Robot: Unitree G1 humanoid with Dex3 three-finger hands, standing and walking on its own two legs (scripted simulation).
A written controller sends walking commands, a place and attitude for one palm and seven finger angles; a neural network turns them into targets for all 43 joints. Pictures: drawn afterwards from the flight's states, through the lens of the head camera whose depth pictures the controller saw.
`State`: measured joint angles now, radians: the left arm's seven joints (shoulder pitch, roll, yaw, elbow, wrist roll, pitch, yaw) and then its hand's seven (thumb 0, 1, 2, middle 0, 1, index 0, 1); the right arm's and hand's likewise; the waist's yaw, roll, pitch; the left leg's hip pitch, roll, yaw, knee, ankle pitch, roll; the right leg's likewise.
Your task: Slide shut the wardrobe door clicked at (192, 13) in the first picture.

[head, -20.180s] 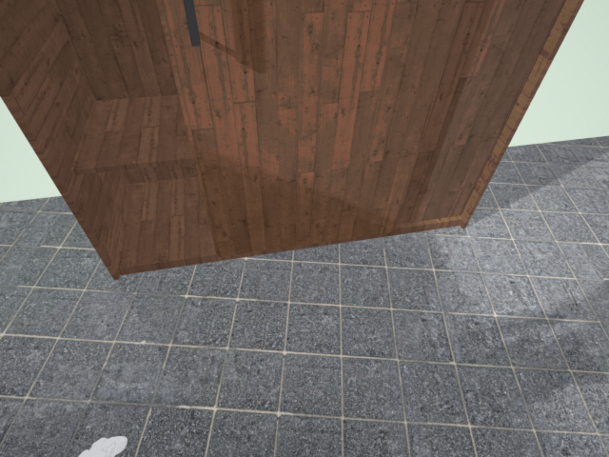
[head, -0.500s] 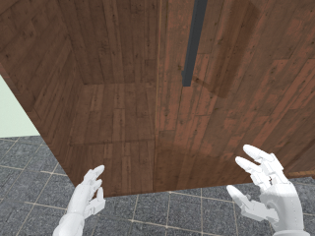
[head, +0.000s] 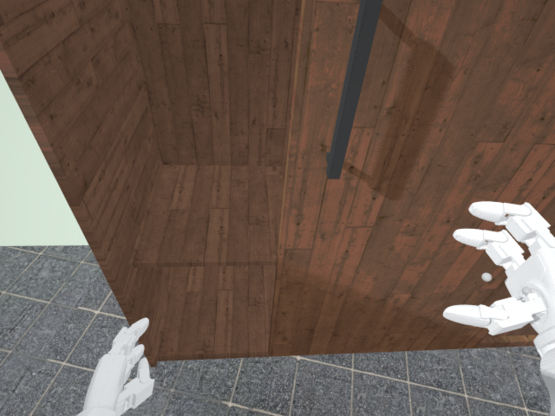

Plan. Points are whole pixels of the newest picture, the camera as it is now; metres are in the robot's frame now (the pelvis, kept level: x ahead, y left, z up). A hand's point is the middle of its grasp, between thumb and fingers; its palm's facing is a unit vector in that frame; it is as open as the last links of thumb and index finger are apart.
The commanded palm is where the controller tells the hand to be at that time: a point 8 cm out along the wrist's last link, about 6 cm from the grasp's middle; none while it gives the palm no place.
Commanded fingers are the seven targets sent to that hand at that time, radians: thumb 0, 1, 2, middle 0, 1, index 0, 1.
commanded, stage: raise the hand with hooked fingers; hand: right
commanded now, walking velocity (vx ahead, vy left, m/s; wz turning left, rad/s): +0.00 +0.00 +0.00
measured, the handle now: (346, 95) +0.49 -0.08 +0.27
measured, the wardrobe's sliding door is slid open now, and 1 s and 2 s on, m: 0.39 0.39 0.39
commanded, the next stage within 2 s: move the hooked fingers beside the handle in 0.96 s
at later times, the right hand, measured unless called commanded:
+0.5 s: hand out of the picture +0.27 -0.27 +0.29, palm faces +0.09 +0.98 -0.18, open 14.0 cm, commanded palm +0.23 -0.31 +0.28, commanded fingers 0.00 0.50 -0.30 0.30 1.20 0.30 1.20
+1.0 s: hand out of the picture +0.28 -0.28 +0.28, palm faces +0.06 +0.99 -0.15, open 14.0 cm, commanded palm +0.24 -0.32 +0.28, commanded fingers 0.00 0.50 -0.30 0.30 1.20 0.30 1.20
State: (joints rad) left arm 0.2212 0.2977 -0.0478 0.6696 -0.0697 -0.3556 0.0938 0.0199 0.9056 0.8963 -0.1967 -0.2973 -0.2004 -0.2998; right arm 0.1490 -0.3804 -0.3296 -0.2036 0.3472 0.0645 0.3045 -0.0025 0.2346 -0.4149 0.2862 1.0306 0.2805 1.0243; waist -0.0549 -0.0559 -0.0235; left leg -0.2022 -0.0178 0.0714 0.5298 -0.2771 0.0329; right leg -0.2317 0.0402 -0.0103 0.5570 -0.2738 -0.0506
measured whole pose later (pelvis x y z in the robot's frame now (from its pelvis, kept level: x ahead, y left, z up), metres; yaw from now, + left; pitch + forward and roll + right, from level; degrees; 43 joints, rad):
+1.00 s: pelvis +0.00 +0.00 +0.00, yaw +0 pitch -3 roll +0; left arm 0.16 0.30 -0.10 0.65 -0.10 -0.20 0.07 0.02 0.91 0.90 -0.20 -0.30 -0.20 -0.30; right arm -0.31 -0.61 -0.53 0.05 0.35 0.41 0.49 -0.01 0.50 -0.30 0.31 1.20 0.30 1.20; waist -0.07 -0.08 -0.03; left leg -0.17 -0.02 0.07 0.49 -0.26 0.04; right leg -0.20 0.04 -0.01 0.51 -0.25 -0.05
